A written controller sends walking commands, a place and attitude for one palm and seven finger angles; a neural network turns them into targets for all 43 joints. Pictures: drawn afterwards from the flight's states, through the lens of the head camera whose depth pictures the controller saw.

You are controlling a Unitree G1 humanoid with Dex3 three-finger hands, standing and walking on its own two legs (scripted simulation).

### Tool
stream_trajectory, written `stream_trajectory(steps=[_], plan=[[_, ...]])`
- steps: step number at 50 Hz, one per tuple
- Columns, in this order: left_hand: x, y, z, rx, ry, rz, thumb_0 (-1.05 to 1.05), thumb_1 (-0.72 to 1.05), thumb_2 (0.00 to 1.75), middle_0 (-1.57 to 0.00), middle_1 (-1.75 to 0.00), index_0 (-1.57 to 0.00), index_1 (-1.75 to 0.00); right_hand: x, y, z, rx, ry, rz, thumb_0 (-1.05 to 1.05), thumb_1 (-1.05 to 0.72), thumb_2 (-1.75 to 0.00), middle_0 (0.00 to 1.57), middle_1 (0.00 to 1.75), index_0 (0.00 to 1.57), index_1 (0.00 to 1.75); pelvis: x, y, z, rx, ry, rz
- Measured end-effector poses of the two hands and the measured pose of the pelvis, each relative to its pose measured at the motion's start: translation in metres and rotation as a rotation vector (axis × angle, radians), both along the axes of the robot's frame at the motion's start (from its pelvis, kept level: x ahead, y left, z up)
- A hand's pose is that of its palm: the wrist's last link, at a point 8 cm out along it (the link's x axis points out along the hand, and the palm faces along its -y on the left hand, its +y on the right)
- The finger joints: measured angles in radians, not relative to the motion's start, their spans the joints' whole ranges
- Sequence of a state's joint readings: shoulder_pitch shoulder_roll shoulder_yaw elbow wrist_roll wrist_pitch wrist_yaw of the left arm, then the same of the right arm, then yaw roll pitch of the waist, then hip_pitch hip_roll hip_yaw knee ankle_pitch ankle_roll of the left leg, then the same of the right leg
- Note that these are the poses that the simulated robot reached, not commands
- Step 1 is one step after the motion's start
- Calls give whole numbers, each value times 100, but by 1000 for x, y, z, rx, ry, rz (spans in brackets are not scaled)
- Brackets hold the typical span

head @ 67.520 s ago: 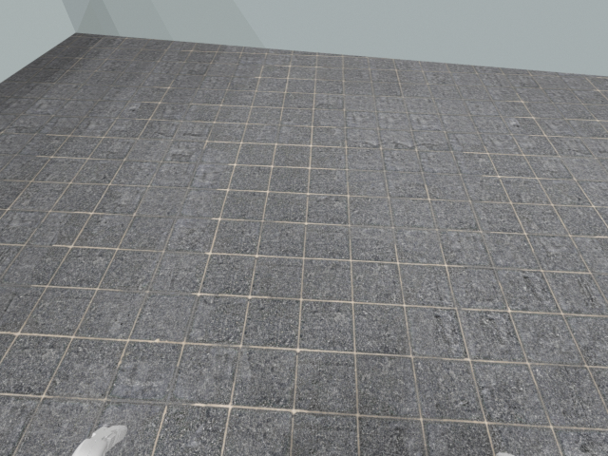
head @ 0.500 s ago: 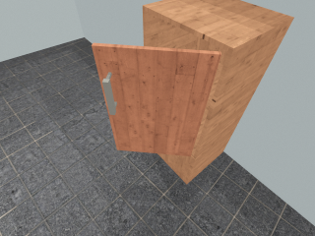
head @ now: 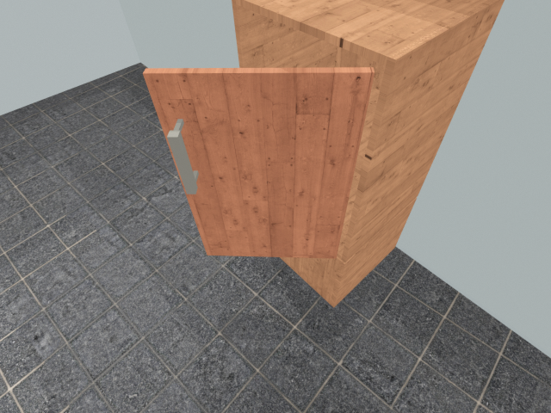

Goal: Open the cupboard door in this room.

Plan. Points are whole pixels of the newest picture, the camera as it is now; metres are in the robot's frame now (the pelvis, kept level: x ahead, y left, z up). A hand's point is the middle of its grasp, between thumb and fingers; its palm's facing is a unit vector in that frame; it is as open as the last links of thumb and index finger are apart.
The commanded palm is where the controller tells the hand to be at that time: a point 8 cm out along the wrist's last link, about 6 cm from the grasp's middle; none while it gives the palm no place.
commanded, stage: look again from close up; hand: left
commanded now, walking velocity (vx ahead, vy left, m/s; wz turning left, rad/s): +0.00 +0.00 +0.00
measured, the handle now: (186, 158) +0.58 +0.22 +0.02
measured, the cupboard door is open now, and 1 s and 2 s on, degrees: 45 45 45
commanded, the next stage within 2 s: raise the hand with hooked fingers in 0.32 s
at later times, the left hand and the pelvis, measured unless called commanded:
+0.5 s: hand out of the picture +0.07 +0.17 -0.14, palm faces +0.15 -0.96 -0.24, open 7.3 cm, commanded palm +0.11 +0.21 -0.06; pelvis +0.01 -0.02 +0.00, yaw -1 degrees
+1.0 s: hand (148, 405) +0.14 +0.18 -0.02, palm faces +0.14 -0.99 -0.08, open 9.5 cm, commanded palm +0.14 +0.23 -0.03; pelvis -0.03 -0.05 -0.09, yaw +3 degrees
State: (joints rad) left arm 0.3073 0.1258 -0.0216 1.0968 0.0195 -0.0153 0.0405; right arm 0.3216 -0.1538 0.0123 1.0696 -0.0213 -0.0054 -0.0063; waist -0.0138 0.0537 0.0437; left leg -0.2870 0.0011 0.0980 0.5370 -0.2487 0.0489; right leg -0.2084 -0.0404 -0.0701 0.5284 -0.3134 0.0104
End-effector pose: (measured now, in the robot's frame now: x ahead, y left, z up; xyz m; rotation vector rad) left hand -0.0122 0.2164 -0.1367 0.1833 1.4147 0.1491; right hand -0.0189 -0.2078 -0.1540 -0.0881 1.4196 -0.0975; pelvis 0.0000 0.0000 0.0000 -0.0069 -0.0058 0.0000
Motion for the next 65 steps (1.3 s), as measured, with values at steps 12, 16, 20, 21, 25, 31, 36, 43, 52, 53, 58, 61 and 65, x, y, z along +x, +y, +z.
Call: stream_trajectory(steps=[12, 16, 20, 21, 25, 31, 36, 43, 52, 53, 58, 61, 65], plan=[[21, -3, 2, 7, -50, -9, 0, 91, 90, -20, -30, -20, -29, 15, -12, 2, -16, -28, 0, 2, -92, -90, 20, 30, 20, 30, 6, -7, 2, 18, -9, -14], [25, -8, -1, -6, -48, -13, 1, 92, 90, -20, -30, -20, -29, 21, -20, 7, -37, -34, 0, 1, -92, -90, 19, 30, 20, 30, 8, -10, 3, 18, -7, -17], [27, -12, -3, -18, -42, -11, 1, 92, 90, -20, -30, -20, -29, 27, -26, 11, -53, -38, 3, 1, -91, -90, 19, 30, 20, 30, 11, -14, 4, 17, -5, -18], [27, -13, -3, -20, -41, -10, 1, 92, 90, -20, -30, -20, -29, 29, -27, 11, -56, -38, 5, 1, -91, -90, 19, 30, 20, 30, 12, -14, 4, 16, -4, -18], [70, 3, 31, 45, -328, 83, 3, 95, 90, -21, -31, -20, -30, 52, -40, 22, -108, -207, 12, 1, -92, -90, 20, 30, 20, 30, 12, -17, 2, 15, 3, -11], [181, 3, 137, 72, -1048, 36, 3, 88, 87, -21, -35, -20, -34, 127, -61, 40, -152, -595, 37, 1, -91, -90, 20, 30, 20, 30, 4, -18, -8, 11, 42, 33], [200, -23, 146, -123, -1374, -93, 1, 77, 83, -21, -40, -20, -40, 182, -74, 62, -169, -814, 83, 1, -91, -90, 20, 30, 20, 30, -9, -30, -30, 22, 131, 7], [130, -12, 80, -152, -1265, -99, 1, 59, 76, -23, -50, -23, -50, 224, -80, 64, -197, -937, 200, 1, -90, -90, 20, 30, 20, 30, -24, -45, -67, 5, 190, 23], [144, 12, 124, -58, -1545, -189, 1, 38, 68, -24, -64, -23, -63, 199, -50, 8, -119, -842, 228, 1, -90, -90, 20, 30, 20, 30, -38, -46, -90, -52, 204, 51], [155, 10, 125, -95, -1530, -230, 1, 35, 67, -24, -65, -23, -65, 191, -47, 2, -109, -819, 214, 1, -90, -90, 20, 30, 20, 30, -39, -46, -90, -53, 206, 49], [194, 11, 114, -242, -1305, -277, 1, 24, 62, -25, -73, -25, -72, 143, -44, -7, -95, -704, 100, 1, -90, -90, 20, 30, 21, 30, -39, -38, -78, -39, 201, 27], [196, 25, 121, -206, -1279, -186, 1, 17, 59, -26, -77, -25, -77, 120, -49, -1, -121, -653, 43, 1, -90, -90, 20, 30, 21, 30, -34, -32, -67, -27, 199, 9], [187, 47, 141, -81, -1371, -112, 1, 8, 55, -27, -83, -26, -83, 104, -58, 7, -165, -609, 37, 1, -90, -90, 20, 30, 21, 30, -30, -23, -60, -25, 200, 5]])
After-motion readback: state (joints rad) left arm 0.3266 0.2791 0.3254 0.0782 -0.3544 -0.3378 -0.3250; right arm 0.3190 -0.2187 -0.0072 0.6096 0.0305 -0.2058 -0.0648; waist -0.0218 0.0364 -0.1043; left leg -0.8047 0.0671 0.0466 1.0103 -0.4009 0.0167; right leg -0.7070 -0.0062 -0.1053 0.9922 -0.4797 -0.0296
